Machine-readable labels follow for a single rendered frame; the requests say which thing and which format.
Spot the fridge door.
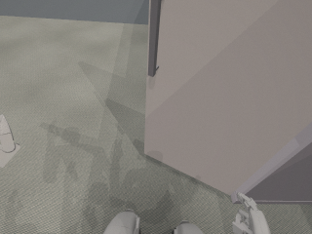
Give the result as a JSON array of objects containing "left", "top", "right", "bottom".
[{"left": 144, "top": 0, "right": 312, "bottom": 196}]

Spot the robot right hand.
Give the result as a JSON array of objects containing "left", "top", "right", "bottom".
[{"left": 232, "top": 192, "right": 271, "bottom": 234}]

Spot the robot left thigh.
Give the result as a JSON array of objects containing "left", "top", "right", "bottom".
[{"left": 103, "top": 212, "right": 140, "bottom": 234}]

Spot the right robot shin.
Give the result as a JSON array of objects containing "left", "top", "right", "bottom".
[{"left": 179, "top": 220, "right": 190, "bottom": 225}]

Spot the handle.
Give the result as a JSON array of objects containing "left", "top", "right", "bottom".
[{"left": 148, "top": 0, "right": 162, "bottom": 77}]

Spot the robot left hand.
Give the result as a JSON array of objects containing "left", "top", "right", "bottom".
[{"left": 0, "top": 114, "right": 20, "bottom": 168}]

